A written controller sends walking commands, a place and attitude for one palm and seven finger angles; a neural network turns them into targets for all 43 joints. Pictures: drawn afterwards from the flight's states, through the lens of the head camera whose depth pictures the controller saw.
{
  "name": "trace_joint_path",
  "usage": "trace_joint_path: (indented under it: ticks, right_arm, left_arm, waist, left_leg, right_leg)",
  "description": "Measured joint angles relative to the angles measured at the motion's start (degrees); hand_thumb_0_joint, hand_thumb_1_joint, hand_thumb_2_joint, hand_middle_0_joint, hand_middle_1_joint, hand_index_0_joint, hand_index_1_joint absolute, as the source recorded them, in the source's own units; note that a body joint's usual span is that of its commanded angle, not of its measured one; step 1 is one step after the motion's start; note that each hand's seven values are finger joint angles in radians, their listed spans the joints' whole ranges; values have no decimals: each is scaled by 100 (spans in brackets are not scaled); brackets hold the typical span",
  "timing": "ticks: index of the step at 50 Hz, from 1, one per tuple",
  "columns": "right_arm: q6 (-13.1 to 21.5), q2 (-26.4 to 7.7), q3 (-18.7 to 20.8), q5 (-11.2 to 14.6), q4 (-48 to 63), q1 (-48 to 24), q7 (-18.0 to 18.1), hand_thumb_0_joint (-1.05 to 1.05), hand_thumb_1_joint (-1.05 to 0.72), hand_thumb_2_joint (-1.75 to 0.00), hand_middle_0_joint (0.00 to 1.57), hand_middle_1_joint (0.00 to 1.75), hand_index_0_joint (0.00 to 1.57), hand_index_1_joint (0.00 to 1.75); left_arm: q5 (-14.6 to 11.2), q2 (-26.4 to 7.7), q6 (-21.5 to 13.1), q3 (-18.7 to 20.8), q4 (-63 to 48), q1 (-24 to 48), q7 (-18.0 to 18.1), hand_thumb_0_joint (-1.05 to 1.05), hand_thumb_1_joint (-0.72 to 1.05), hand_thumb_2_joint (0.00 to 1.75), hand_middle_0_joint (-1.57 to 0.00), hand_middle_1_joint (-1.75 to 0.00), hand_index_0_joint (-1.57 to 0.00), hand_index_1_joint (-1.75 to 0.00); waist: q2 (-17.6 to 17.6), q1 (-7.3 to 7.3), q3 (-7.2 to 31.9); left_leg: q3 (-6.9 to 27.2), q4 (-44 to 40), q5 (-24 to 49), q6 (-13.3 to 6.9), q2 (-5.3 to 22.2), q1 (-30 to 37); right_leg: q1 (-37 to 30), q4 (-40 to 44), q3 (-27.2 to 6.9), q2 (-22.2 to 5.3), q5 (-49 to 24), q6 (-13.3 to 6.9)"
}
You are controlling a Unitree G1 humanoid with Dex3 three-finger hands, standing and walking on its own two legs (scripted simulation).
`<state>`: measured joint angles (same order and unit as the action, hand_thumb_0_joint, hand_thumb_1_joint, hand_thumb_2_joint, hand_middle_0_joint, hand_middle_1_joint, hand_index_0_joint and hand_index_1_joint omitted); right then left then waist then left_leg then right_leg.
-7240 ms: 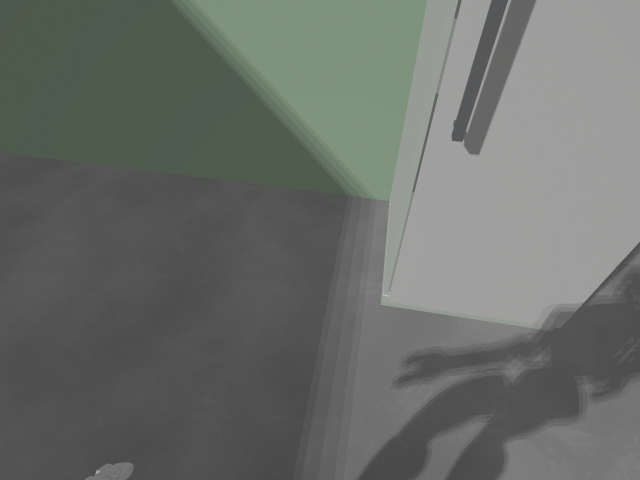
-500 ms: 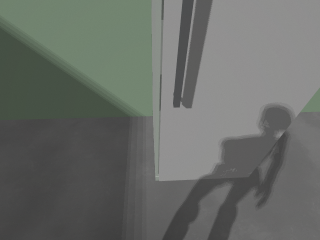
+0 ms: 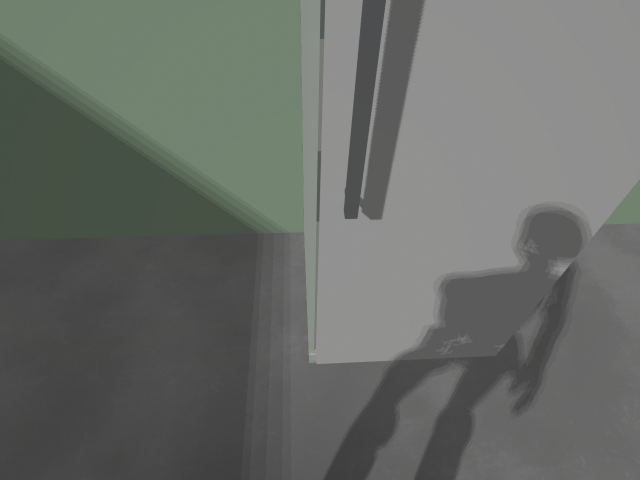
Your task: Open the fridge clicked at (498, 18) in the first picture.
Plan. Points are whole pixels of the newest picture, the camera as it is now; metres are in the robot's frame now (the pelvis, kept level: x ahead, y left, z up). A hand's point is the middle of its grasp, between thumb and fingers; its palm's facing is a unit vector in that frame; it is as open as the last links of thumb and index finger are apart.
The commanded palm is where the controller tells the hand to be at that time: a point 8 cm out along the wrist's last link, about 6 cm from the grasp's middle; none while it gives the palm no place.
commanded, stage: shuffle to correct the standing spot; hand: left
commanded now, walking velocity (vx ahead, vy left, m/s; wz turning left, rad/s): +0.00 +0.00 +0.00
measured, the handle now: (364, 62) +0.54 -0.01 +0.27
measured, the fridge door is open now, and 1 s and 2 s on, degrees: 0 0 0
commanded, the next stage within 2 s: come to a stop and stand still in 1.52 s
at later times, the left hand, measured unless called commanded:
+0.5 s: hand out of the picture +0.00 +0.11 -0.18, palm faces +0.13 -0.97 -0.19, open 7.4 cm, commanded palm none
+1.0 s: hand out of the picture +0.14 +0.08 -0.18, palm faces +0.13 -0.97 -0.21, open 7.3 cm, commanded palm none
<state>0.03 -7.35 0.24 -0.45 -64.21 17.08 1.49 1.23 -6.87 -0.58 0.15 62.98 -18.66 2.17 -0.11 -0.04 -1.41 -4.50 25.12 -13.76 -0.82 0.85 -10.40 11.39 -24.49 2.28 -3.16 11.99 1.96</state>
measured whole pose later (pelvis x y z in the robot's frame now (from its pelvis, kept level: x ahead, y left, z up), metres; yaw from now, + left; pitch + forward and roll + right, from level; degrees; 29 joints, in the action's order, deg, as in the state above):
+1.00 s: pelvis +0.13 -0.12 -0.01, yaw +6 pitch +1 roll -2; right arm -0.5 -9.1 3.6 -1.9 -61.6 13.1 3.0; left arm 1.8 -11.7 3.0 4.7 56.8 -13.7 -0.6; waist 0.6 0.8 -4.9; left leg -7.9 31.6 -20.3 4.7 10.7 -11.0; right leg 21.7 -39.4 2.9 -4.9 17.3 2.5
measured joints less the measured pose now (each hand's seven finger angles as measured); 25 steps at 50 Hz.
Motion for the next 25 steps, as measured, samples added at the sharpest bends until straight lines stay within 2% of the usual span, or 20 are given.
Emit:
trace_joint_path:
  ticks: [12, 19, 22, 25]
  right_arm:
    - [-4, 55, 35, -39, -46, 62, 21, 0, -91, -90, 20, 30, 20, 30]
    - [-73, 70, 157, -76, -35, 246, 79, 0, -91, -90, 20, 30, 20, 30]
    - [-82, -7, 193, -81, -24, 299, 113, 0, -91, -90, 20, 30, 20, 30]
    - [-139, -47, 195, -85, -8, 302, 150, 0, -91, -90, 20, 30, 20, 30]
  left_arm:
    - [35, -36, 61, 37, 41, -90, -34, 1, 91, 90, -20, -30, -20, -30]
    - [114, -87, 184, 152, -62, -250, -135, 1, 91, 90, -20, -30, -20, -30]
    - [115, -52, 161, 198, -146, -299, -150, 1, 91, 90, -20, -30, -20, -30]
    - [118, -42, 119, 234, -230, -326, -112, 1, 91, 90, -20, -30, -20, -30]
  waist:
    - [-56, 48, 109]
    - [-51, 62, 217]
    - [99, 41, 189]
    - [105, 11, 129]
  left_leg:
    - [31, -73, -52, 34, -23, 91]
    - [192, 61, -235, 184, 61, 13]
    - [365, 320, -409, 233, 213, -137]
    - [261, 1305, -1043, 78, 339, -588]
  right_leg:
    - [-7, -135, 29, -25, 167, -28]
    - [109, -481, 189, 39, 539, -186]
    - [70, -465, 369, 185, 646, -292]
    - [-10, -450, 621, 257, 768, -409]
